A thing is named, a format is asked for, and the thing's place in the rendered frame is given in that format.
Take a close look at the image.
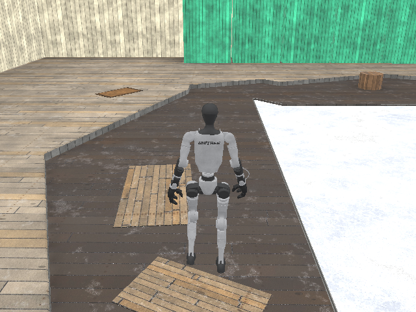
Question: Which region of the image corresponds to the right robot forearm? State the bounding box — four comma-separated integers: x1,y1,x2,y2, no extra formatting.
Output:
233,159,246,186

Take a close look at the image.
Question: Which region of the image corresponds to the robot left hand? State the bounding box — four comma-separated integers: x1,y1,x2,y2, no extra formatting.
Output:
168,187,183,205

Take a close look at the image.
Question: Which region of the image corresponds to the robot left upper arm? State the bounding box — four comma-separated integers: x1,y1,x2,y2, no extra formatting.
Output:
178,131,196,168

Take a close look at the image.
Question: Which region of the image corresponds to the robot right hand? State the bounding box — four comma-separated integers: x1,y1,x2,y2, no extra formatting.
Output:
232,184,247,199

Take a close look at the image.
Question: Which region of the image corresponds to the right robot foot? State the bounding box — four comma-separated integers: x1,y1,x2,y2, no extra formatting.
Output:
216,257,226,273

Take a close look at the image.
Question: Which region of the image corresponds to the left robot forearm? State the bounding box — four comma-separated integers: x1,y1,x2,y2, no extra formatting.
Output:
170,158,184,189

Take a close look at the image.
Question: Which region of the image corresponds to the left robot foot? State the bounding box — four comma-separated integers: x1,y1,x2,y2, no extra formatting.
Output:
187,253,196,265

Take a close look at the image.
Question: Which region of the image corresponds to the robot right upper arm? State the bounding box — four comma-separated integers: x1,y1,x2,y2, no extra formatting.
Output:
223,132,240,168

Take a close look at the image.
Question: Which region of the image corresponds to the robot foot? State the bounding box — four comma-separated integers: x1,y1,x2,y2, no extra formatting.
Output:
187,253,196,265
216,257,226,273

